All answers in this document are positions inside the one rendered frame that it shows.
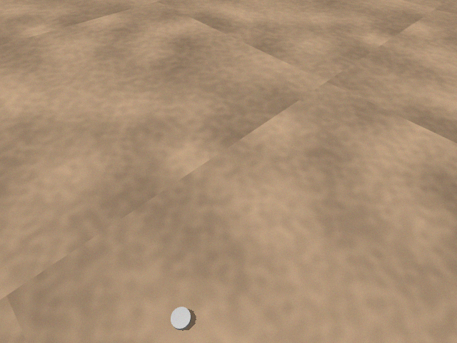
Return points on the tin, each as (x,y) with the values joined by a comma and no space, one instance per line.
(181,318)

